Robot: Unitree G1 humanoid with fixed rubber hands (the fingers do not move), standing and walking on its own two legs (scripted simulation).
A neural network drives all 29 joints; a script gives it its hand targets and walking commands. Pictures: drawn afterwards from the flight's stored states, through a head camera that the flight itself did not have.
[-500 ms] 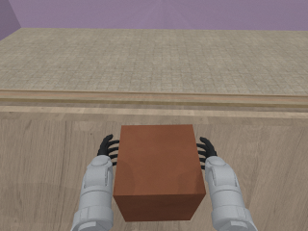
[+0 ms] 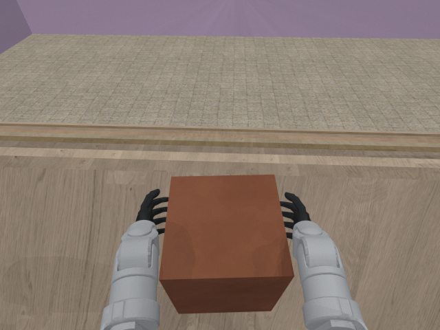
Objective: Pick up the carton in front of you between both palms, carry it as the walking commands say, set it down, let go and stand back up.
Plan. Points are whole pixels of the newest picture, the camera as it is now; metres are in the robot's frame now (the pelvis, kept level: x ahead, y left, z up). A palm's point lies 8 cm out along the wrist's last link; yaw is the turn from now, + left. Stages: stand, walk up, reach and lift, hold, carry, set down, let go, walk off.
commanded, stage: reach and lift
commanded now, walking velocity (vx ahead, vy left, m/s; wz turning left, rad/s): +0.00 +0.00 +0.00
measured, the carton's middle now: (224, 247) +0.30 +0.00 -0.05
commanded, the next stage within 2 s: hold in 0.34 s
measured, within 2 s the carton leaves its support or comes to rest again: neither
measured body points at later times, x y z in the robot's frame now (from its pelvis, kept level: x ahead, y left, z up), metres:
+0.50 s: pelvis +0.00 +0.01 +0.00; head -0.04 +0.01 +0.45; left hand +0.31 +0.16 +0.05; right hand +0.30 -0.14 +0.04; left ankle +0.01 +0.13 -0.74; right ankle +0.02 -0.12 -0.74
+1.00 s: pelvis -0.01 +0.00 +0.00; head -0.05 +0.00 +0.45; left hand +0.30 +0.16 +0.05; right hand +0.30 -0.15 +0.04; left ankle +0.01 +0.13 -0.74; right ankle +0.02 -0.12 -0.74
